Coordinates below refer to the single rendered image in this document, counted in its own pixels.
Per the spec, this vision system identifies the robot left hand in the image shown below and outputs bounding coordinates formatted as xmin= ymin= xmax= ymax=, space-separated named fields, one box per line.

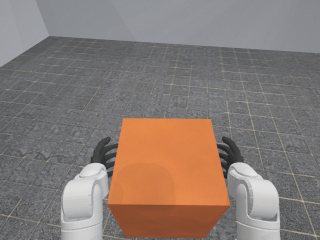
xmin=90 ymin=137 xmax=118 ymax=178

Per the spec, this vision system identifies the robot left forearm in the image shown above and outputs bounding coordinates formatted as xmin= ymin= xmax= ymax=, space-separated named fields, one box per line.
xmin=60 ymin=163 xmax=109 ymax=240

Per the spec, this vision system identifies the carton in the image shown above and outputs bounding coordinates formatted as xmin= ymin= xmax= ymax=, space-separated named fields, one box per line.
xmin=107 ymin=118 xmax=231 ymax=239

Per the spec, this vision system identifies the robot right hand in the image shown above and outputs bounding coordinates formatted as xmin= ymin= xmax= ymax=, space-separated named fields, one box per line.
xmin=216 ymin=136 xmax=244 ymax=179

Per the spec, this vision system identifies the robot right forearm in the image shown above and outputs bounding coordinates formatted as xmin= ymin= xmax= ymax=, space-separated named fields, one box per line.
xmin=227 ymin=162 xmax=280 ymax=240

